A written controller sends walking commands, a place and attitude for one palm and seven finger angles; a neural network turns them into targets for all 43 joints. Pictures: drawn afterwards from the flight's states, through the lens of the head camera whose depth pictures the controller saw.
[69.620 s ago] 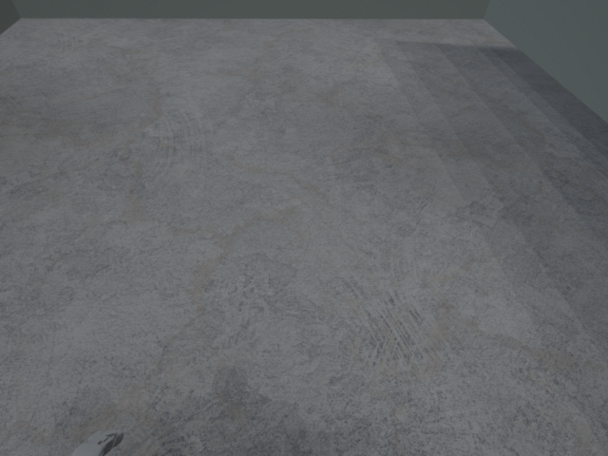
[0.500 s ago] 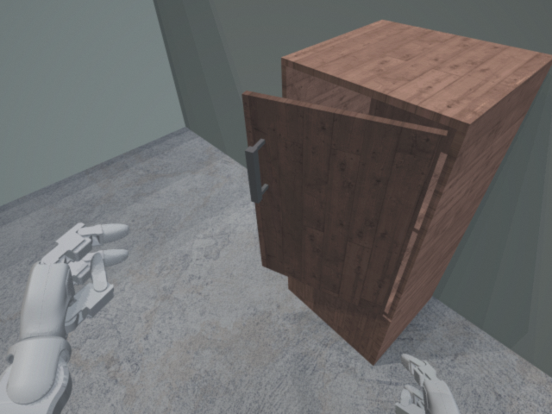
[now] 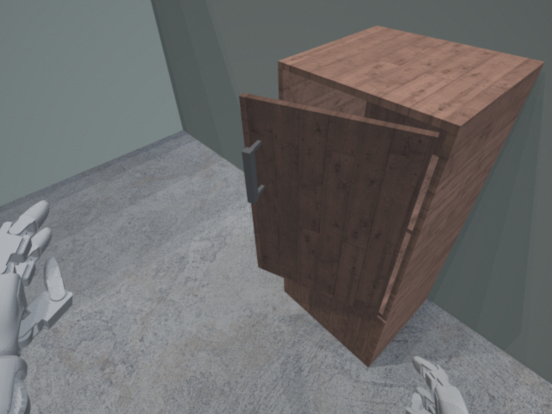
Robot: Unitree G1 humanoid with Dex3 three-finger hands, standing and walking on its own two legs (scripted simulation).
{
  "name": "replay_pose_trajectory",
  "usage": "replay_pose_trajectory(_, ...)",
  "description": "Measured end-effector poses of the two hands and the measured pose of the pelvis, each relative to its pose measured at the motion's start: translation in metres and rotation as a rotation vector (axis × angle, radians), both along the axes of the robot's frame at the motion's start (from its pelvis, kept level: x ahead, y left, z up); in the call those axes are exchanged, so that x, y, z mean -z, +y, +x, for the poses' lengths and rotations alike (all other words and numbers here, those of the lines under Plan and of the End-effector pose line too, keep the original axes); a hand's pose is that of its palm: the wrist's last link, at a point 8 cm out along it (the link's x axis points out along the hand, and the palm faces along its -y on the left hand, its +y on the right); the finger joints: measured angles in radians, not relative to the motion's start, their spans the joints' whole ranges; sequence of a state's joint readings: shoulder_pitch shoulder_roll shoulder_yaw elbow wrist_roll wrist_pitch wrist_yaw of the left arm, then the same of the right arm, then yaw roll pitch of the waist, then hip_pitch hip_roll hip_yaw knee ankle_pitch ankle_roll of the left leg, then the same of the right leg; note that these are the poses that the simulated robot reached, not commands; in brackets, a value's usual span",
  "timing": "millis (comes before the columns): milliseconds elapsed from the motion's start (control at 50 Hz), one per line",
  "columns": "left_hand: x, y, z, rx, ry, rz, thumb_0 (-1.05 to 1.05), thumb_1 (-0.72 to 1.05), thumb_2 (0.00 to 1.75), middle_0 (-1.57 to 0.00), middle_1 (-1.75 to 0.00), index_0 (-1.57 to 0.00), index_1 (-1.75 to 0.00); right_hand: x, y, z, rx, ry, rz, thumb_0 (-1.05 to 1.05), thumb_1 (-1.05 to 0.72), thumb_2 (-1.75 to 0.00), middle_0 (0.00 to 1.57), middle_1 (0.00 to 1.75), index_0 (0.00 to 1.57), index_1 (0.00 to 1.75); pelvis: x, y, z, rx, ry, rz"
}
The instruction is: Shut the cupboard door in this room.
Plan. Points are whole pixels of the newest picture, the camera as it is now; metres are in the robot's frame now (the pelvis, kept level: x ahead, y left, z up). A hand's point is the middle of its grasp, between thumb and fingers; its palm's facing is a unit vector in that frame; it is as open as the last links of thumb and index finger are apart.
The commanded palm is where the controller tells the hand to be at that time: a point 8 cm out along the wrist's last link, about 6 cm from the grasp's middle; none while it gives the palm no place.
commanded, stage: step back with the hand held close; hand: left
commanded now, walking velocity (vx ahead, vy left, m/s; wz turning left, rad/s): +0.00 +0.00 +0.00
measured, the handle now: (255, 172) +0.63 +0.13 +0.01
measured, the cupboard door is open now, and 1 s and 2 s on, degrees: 20 20 20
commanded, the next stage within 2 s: stop stepping back and stand still in 1.62 s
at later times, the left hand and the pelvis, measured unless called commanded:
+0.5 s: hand (62, 291) +0.20 +0.27 +0.16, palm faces +0.36 -0.78 -0.51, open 7.4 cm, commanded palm +0.13 +0.31 +0.17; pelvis -0.01 +0.02 -0.01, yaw -1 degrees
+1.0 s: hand out of the picture +0.11 +0.29 +0.16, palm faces +0.49 -0.75 -0.45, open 7.4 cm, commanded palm +0.05 +0.32 +0.17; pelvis -0.09 +0.02 -0.02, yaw +1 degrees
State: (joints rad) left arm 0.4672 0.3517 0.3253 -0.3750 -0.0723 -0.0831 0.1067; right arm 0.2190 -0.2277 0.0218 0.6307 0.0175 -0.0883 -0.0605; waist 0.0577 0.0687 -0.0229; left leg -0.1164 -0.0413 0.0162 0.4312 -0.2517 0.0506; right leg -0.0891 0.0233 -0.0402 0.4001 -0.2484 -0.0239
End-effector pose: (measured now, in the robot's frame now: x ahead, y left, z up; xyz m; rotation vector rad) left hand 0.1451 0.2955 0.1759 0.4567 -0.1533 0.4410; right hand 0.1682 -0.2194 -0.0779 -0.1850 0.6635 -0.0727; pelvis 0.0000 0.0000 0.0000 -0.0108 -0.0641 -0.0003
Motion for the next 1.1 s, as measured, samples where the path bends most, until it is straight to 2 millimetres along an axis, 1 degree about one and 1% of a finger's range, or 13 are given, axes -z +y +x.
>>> replay_pose_trajectory(80,-0.005,0.002,0.001,-0.005,-0.008,0.016,0.01,0.89,0.9,-0.22,-0.31,-0.21,-0.3,0.001,-0.001,0.0,0.005,-0.002,0.01,0.01,-0.91,-0.9,0.2,0.3,0.21,0.3,0.0,-0.002,0.0,0.004,-0.003,0.0)
replay_pose_trajectory(160,0.0,0.002,0.003,-0.014,0.017,0.008,0.01,0.89,0.9,-0.21,-0.3,-0.21,-0.3,0.003,-0.004,-0.001,0.008,0.014,0.013,0.01,-0.91,-0.9,0.2,0.3,0.21,0.3,0.0,-0.003,-0.001,0.005,0.008,-0.001)
replay_pose_trajectory(240,0.001,0.003,0.006,-0.002,0.024,0.04,0.01,0.89,0.9,-0.21,-0.3,-0.21,-0.3,0.007,-0.011,-0.004,0.024,0.042,-0.005,0.01,-0.91,-0.9,0.2,0.3,0.21,0.3,0.001,-0.002,-0.002,0.002,0.044,-0.011)
replay_pose_trajectory(380,0.002,0.004,0.014,0.056,0.043,0.083,0.01,0.89,0.9,-0.22,-0.3,-0.21,-0.3,0.011,-0.022,-0.015,0.095,0.097,-0.043,0.01,-0.91,-0.9,0.2,0.3,0.21,0.3,0.005,0.007,-0.004,0.012,0.08,-0.007)
replay_pose_trajectory(500,-0.003,0.014,0.012,0.084,0.036,0.131,0.01,0.89,0.9,-0.22,-0.3,-0.21,-0.3,0.008,-0.02,-0.028,0.14,0.107,-0.057,0.01,-0.91,-0.9,0.2,0.3,0.2,0.3,0.007,0.015,-0.014,0.026,0.088,-0.001)
replay_pose_trajectory(600,-0.002,0.021,-0.002,0.093,0.017,0.134,0.01,0.89,0.9,-0.22,-0.3,-0.21,-0.3,0.003,-0.012,-0.042,0.142,0.092,-0.064,0.01,-0.91,-0.9,0.2,0.3,0.2,0.3,0.009,0.02,-0.028,0.032,0.086,-0.003)
replay_pose_trajectory(720,0.005,0.029,-0.029,0.078,-0.01,0.123,0.01,0.89,0.9,-0.22,-0.3,-0.21,-0.3,0.001,-0.003,-0.064,0.118,0.081,-0.082,0.01,-0.91,-0.9,0.2,0.3,0.21,0.3,0.013,0.024,-0.049,0.026,0.079,-0.012)
replay_pose_trajectory(820,0.006,0.033,-0.051,0.044,-0.058,0.132,0.01,0.89,0.9,-0.22,-0.3,-0.21,-0.3,0.006,0.001,-0.083,0.09,0.08,-0.097,0.01,-0.9,-0.9,0.2,0.3,0.21,0.3,0.017,0.024,-0.066,0.011,0.067,-0.018)
replay_pose_trajectory(980,0.0,0.027,-0.076,0.023,-0.144,0.164,0.01,0.89,0.9,-0.22,-0.3,-0.21,-0.3,0.017,-0.001,-0.108,0.056,0.091,-0.09,0.01,-0.9,-0.9,0.2,0.3,0.21,0.3,0.024,0.016,-0.087,-0.011,0.053,-0.021)
replay_pose_trajectory(1100,0.001,0.019,-0.088,0.049,-0.161,0.153,0.01,0.89,0.9,-0.22,-0.3,-0.21,-0.3,0.018,-0.008,-0.125,0.054,0.111,-0.099,0.01,-0.9,-0.9,0.2,0.3,0.21,0.3,0.024,0.013,-0.101,-0.022,0.066,-0.017)
